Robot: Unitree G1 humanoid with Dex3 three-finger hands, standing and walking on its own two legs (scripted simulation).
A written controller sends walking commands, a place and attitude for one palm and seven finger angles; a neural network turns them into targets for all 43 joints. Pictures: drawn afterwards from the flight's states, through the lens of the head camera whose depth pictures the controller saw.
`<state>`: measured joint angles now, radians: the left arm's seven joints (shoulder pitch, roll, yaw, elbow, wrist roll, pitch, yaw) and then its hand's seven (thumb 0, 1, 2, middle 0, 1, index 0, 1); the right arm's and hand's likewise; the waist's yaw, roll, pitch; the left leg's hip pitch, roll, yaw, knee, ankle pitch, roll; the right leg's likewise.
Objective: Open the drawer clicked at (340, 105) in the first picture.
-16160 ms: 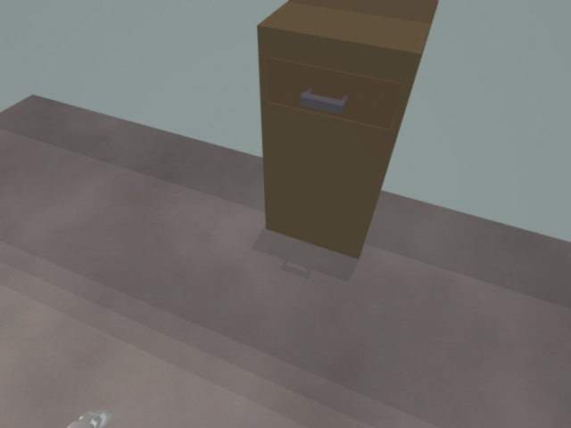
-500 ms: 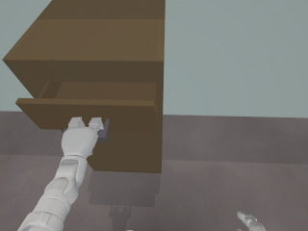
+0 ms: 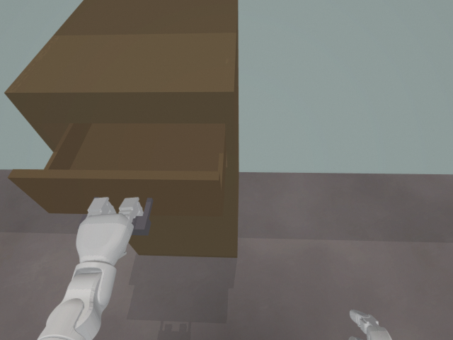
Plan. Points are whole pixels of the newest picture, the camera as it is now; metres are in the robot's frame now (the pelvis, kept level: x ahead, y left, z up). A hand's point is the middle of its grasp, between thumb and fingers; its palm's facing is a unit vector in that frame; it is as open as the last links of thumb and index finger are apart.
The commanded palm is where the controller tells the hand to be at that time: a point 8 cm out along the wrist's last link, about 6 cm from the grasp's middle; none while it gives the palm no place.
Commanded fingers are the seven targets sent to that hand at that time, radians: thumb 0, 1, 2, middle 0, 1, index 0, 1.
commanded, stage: pull the drawer open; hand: left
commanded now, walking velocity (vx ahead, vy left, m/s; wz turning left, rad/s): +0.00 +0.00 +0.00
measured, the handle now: (119, 213) +0.35 +0.23 +0.00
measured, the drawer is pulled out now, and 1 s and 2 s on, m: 0.14 0.26 0.30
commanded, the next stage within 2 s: open the thumb to release the handle in 1.40 s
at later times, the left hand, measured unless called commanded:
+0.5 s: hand (109, 278) +0.23 +0.22 -0.02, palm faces -0.03 -0.08 -1.00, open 6.0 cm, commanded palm +0.20 +0.24 +0.03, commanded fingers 0.00 0.90 0.90 -0.40 -1.35 -0.40 -1.35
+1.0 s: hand (99, 312) +0.18 +0.22 -0.02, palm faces -0.04 -0.08 -1.00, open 6.1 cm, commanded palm +0.14 +0.23 +0.03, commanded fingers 0.00 0.90 0.90 -0.40 -1.35 -0.40 -1.35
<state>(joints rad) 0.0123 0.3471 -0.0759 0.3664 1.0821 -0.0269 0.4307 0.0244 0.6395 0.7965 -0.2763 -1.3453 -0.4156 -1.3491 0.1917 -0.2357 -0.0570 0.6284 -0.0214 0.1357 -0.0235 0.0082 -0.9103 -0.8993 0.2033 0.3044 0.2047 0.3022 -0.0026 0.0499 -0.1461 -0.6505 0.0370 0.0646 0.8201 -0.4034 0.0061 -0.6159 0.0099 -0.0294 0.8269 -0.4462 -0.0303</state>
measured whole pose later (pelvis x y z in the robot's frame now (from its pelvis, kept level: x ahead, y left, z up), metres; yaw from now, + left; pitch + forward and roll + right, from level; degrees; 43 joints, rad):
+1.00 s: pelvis -0.01 -0.01 -0.01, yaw +0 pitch +12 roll +1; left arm 0.49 0.37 -0.04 -0.03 1.07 -0.07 0.47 0.03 0.62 0.77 -0.30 -1.35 -0.42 -1.35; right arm 0.13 -0.22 -0.02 0.55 -0.05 0.12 0.01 0.01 -0.91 -0.90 0.20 0.30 0.20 0.30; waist 0.04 0.04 -0.14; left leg -0.68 0.04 0.06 0.91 -0.44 -0.01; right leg -0.66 0.01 -0.03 0.94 -0.50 -0.04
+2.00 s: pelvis -0.02 -0.01 -0.03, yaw +1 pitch +14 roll +1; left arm 0.63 0.39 0.01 -0.14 1.03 -0.11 0.48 0.00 -0.23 0.42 -0.34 -1.23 -0.34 -1.23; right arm 0.15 -0.23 -0.02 0.51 -0.06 0.13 0.02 0.01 -0.91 -0.90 0.20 0.30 0.20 0.30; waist 0.06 0.05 -0.16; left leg -0.77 0.03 0.03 1.00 -0.46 -0.01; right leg -0.74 0.00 -0.05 1.02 -0.52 -0.05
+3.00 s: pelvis +0.00 +0.00 +0.00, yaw +1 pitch +9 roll +0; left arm 0.65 0.44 0.02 -0.30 0.93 -0.06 0.34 0.00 -0.49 0.31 -0.32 -1.20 -0.40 -1.22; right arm 0.16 -0.24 -0.01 0.51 -0.04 0.09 0.01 0.01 -0.91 -0.90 0.20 0.30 0.20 0.30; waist 0.07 0.08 -0.14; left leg -0.57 0.03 0.04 0.83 -0.41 0.01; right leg -0.52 0.01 -0.04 0.82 -0.46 -0.03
